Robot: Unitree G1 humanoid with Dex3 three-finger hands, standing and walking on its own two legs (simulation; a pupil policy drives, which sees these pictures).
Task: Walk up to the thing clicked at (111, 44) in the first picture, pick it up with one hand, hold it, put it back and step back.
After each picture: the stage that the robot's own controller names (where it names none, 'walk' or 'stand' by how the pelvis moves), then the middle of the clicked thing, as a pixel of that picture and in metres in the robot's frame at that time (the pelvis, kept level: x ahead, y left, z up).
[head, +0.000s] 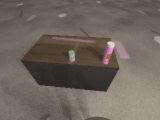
stand; (107, 53) +0.74 -0.16 -0.05
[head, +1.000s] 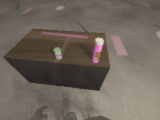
rise first; (97, 51) +0.66 -0.04 -0.01
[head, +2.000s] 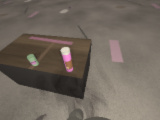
stand; (67, 60) +0.52 +0.25 -0.02
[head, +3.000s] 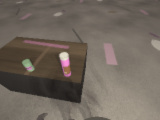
stand; (65, 65) +0.50 +0.23 -0.04
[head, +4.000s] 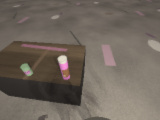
stand; (64, 68) +0.48 +0.24 -0.05
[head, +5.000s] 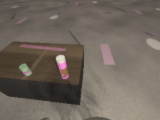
stand; (63, 68) +0.48 +0.25 -0.05
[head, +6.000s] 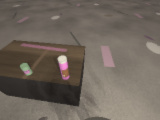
stand; (64, 68) +0.48 +0.24 -0.05
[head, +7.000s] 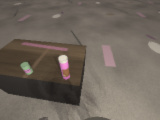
stand; (64, 68) +0.48 +0.23 -0.05
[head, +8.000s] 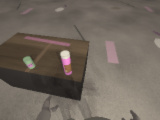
rise first; (66, 63) +0.50 +0.22 -0.05
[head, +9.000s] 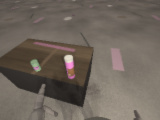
go down; (70, 67) +0.50 +0.22 -0.05
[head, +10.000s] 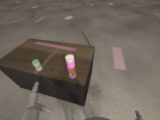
go down; (71, 67) +0.50 +0.21 -0.05
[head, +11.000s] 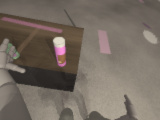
go down; (60, 53) +0.52 +0.20 +0.01
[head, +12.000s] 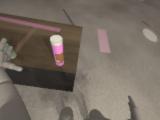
go down; (58, 52) +0.52 +0.21 +0.02
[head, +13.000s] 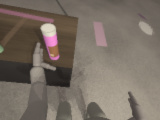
close in; (52, 45) +0.53 +0.22 +0.07
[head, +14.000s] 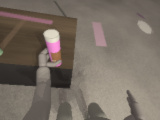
lift; (54, 51) +0.48 +0.19 +0.07
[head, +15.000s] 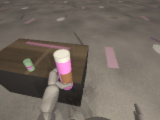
lift; (65, 72) +0.30 +0.16 +0.17
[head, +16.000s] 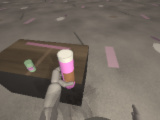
hold; (67, 71) +0.31 +0.14 +0.15
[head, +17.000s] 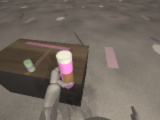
hold; (66, 71) +0.31 +0.15 +0.15
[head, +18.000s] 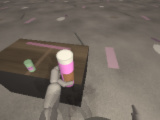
hold; (67, 71) +0.31 +0.15 +0.16
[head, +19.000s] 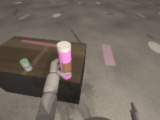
crouch; (65, 62) +0.38 +0.16 +0.15
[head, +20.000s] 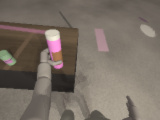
lower; (55, 51) +0.47 +0.19 +0.10
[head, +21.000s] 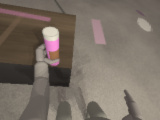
lower; (52, 49) +0.48 +0.19 +0.07
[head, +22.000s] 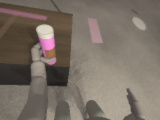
lower; (48, 48) +0.49 +0.20 +0.07
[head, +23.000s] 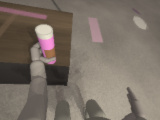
lower; (48, 48) +0.49 +0.20 +0.08
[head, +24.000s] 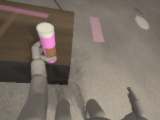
lower; (49, 46) +0.49 +0.20 +0.08
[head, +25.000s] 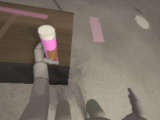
withdraw; (50, 48) +0.49 +0.19 +0.07
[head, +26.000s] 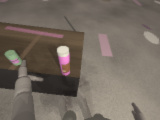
sink last; (64, 62) +0.45 +0.18 +0.03
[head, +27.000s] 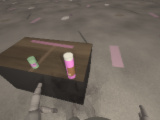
stand; (70, 66) +0.47 +0.20 +0.01
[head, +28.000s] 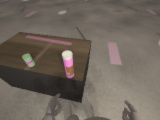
stand; (68, 65) +0.46 +0.19 +0.02
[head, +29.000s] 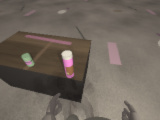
stand; (68, 65) +0.46 +0.19 +0.02
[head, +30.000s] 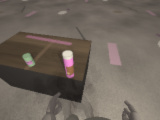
stand; (69, 65) +0.46 +0.19 +0.02
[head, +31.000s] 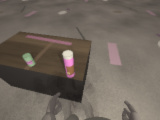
stand; (69, 65) +0.46 +0.19 +0.02
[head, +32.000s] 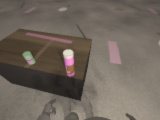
stand; (69, 64) +0.46 +0.19 +0.01
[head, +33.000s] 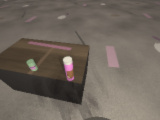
stand; (69, 69) +0.47 +0.20 -0.05
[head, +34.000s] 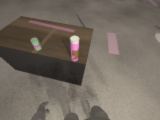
walk; (74, 49) +0.61 +0.15 -0.03
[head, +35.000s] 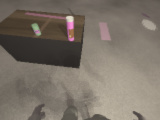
walk; (70, 29) +0.87 +0.26 -0.02
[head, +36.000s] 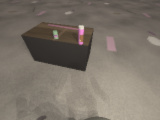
stand; (81, 35) +1.09 +0.19 -0.03
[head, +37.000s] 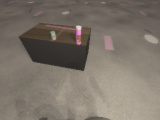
stand; (78, 35) +1.10 +0.20 -0.05
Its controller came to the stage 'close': yes
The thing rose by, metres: 0.21
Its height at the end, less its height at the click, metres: +0.00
